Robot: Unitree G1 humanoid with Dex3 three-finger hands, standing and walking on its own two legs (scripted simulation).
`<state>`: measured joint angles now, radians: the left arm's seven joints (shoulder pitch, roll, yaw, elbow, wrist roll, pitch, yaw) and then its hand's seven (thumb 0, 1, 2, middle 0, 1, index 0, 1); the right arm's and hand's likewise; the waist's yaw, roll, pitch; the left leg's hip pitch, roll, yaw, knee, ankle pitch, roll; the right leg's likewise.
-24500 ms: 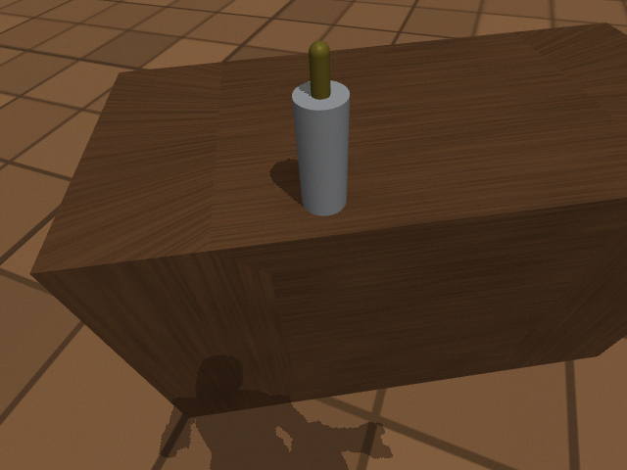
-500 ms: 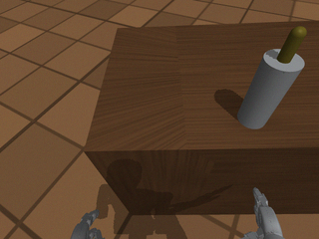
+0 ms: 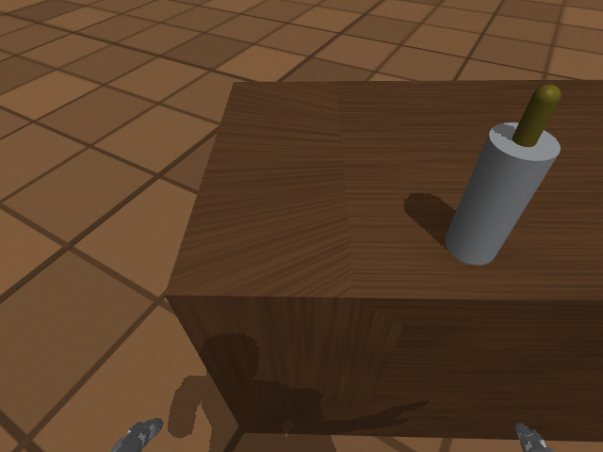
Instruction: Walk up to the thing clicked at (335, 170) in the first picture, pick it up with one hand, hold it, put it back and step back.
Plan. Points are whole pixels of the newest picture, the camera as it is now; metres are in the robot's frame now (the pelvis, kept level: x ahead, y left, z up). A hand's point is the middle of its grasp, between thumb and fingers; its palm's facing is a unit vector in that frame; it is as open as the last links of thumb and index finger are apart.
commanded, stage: home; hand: right
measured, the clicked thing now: (502, 181) +0.41 -0.22 +0.16
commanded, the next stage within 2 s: stand in 1.40 s
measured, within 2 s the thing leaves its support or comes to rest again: neither
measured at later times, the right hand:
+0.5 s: hand out of the picture +0.04 -0.27 -0.15, palm faces -0.10 +0.93 -0.35, open 17.5 cm
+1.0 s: hand out of the picture +0.06 -0.29 -0.15, palm faces -0.09 +0.93 -0.36, open 17.5 cm
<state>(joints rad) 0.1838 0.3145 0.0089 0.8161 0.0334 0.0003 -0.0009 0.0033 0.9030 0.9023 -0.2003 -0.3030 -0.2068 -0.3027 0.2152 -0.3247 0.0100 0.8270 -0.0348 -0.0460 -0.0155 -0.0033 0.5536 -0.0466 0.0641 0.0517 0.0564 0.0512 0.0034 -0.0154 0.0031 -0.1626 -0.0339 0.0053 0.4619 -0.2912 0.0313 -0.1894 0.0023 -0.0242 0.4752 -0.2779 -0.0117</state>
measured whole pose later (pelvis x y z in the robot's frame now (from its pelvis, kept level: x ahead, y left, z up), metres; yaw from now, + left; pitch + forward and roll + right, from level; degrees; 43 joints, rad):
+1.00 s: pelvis -0.01 -0.03 +0.01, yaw +2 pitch -2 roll +0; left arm 0.12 0.35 0.00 1.14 0.01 -0.01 0.00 0.00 0.90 0.90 -0.20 -0.30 -0.21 -0.30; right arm 0.14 -0.37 0.04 1.10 -0.02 -0.02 -0.01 0.00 0.55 -0.05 0.06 0.05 0.05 0.05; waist 0.00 0.01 0.04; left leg -0.08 0.01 -0.04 0.31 -0.19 -0.02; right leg -0.08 0.05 -0.07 0.29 -0.17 -0.06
